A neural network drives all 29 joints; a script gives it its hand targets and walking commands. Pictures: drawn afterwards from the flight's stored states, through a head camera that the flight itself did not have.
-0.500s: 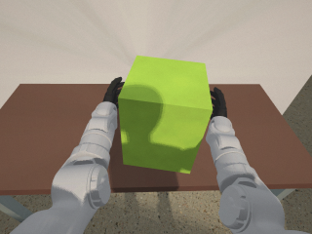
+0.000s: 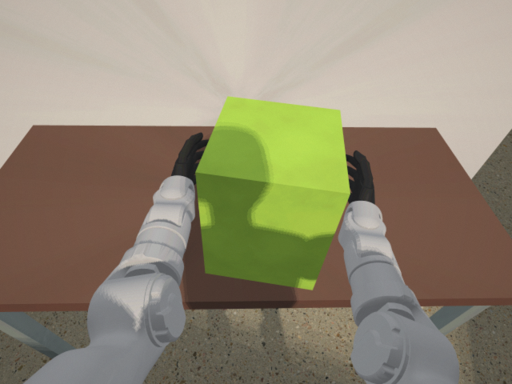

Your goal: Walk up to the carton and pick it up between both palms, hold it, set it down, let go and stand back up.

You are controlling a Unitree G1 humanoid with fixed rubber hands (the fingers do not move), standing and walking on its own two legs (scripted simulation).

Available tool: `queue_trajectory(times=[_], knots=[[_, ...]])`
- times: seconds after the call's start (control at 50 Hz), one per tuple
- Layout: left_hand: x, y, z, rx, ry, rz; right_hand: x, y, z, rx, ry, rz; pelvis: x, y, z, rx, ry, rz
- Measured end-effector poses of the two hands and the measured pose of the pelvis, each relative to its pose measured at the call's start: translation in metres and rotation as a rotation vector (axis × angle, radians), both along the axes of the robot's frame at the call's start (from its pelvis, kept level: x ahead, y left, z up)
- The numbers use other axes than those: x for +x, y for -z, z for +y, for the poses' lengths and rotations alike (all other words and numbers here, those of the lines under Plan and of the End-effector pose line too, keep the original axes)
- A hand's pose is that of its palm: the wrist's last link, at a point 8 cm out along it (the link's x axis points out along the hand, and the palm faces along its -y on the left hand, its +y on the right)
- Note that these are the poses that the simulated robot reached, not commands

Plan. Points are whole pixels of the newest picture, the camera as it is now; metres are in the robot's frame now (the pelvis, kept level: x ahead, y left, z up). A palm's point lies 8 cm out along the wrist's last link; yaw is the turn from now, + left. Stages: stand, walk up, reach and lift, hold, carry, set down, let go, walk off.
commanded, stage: set down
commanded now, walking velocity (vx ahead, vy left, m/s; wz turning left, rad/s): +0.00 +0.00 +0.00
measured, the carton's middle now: (270, 194) +0.43 +0.00 +0.05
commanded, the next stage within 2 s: none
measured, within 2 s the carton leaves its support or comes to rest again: rests again in 0.32 s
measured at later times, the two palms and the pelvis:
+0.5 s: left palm (185, 188) +0.42 +0.14 +0.08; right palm (358, 204) +0.39 -0.14 +0.07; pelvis +0.00 -0.01 +0.00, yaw +1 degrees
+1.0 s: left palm (185, 190) +0.42 +0.15 +0.07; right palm (357, 206) +0.39 -0.14 +0.07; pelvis -0.01 -0.01 +0.00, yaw +1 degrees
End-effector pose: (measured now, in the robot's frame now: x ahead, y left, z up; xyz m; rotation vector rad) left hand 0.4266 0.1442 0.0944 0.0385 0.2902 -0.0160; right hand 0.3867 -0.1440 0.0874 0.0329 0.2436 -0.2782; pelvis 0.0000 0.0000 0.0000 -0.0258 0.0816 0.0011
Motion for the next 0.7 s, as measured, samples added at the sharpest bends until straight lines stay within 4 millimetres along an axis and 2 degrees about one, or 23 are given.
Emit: queue_trajectory(times=[0.16, 0.38, 0.7], knots=[[-0.002, 0.009, 0.001, 0.010, -0.003, 0.004, -0.001, 0.011, 0.001, 0.000, -0.005, 0.004, 0.000, 0.000, 0.000, -0.003, -0.006, 0.019], [-0.004, 0.018, 0.000, -0.011, -0.024, -0.004, 0.003, 0.012, -0.001, -0.024, -0.025, -0.016, -0.003, 0.000, -0.008, -0.002, -0.006, 0.037], [-0.006, 0.020, 0.000, -0.028, -0.027, -0.018, 0.001, 0.014, 0.000, -0.026, -0.023, -0.033, -0.005, 0.000, -0.015, 0.007, -0.018, 0.036]])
